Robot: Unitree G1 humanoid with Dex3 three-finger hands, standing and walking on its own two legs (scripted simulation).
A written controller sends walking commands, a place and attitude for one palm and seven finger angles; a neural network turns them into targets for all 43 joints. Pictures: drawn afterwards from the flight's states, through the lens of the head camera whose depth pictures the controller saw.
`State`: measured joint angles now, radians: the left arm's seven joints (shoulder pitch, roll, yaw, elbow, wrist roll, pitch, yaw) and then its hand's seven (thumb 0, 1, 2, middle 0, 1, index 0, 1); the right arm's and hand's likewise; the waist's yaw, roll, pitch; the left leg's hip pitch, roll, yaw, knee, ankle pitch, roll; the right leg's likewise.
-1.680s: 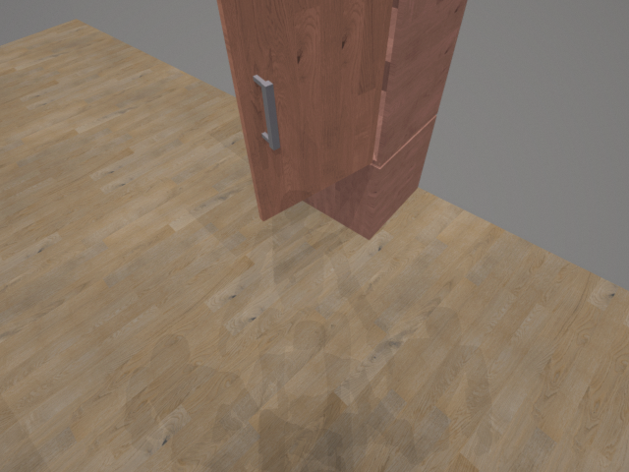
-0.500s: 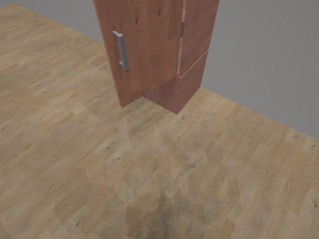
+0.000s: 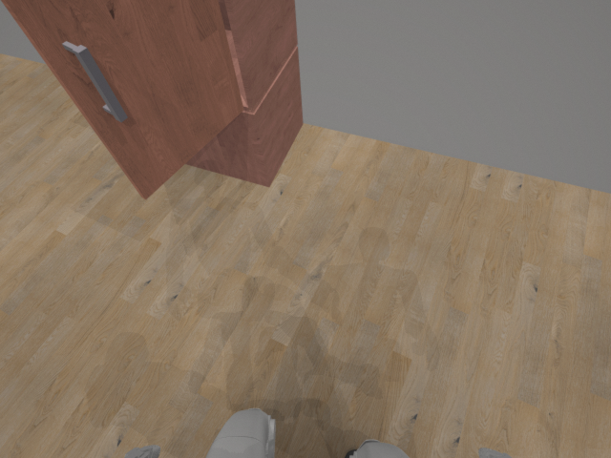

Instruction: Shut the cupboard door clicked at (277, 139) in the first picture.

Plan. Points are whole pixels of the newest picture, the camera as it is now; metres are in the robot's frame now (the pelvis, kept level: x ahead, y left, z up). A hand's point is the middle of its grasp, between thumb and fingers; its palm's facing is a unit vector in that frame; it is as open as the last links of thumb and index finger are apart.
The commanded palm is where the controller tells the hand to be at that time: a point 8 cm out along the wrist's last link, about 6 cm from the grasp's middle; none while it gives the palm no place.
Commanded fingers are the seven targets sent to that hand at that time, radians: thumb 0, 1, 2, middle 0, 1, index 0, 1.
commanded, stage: walk around to get in front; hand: left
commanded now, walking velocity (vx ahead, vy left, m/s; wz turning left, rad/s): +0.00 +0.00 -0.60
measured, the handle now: (96, 83) +0.72 +0.46 +0.02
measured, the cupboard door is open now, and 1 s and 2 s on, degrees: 76 76 76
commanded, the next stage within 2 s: none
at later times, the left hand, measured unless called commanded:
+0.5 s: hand (179, 427) +0.15 +0.22 -0.16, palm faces -0.24 -0.95 -0.21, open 7.4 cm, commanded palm none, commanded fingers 0.00 0.90 0.90 -0.20 -0.30 -0.20 -0.30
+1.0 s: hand (283, 389) +0.21 +0.06 -0.14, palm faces -0.57 -0.78 -0.25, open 7.4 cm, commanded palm none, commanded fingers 0.00 0.90 0.90 -0.20 -0.30 -0.20 -0.30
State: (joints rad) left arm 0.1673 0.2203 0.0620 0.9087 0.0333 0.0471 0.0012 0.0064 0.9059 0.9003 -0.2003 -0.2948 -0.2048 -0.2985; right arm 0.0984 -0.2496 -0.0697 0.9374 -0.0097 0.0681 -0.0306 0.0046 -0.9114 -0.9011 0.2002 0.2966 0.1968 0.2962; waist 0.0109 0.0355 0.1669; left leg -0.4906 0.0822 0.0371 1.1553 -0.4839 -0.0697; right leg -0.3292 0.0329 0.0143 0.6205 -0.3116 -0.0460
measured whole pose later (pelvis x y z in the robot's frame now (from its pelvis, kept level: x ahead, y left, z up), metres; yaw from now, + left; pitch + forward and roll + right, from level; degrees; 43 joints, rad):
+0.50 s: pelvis +0.01 +0.02 +0.01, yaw -16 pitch +3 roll -3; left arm 0.14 0.30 0.09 0.89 0.03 0.08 -0.04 0.01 0.91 0.90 -0.20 -0.29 -0.20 -0.30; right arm 0.19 -0.20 -0.02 0.89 -0.02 0.01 -0.04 0.00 -0.91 -0.90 0.20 0.30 0.20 0.30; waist 0.03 -0.03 0.12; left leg -0.18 0.10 0.12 0.47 -0.33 0.00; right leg -0.54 0.00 0.01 1.16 -0.40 0.08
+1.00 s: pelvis +0.02 -0.04 +0.01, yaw -35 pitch +2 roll +1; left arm 0.13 0.20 0.04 0.87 0.02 0.04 -0.01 0.01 0.90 0.90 -0.20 -0.30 -0.21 -0.30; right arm 0.13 -0.24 -0.05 0.90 -0.01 0.07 -0.02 0.00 -0.91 -0.90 0.20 0.30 0.20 0.30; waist -0.01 0.02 0.13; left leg -0.52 0.09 -0.02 1.06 -0.37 -0.11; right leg -0.28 0.07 0.06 0.48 -0.24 -0.07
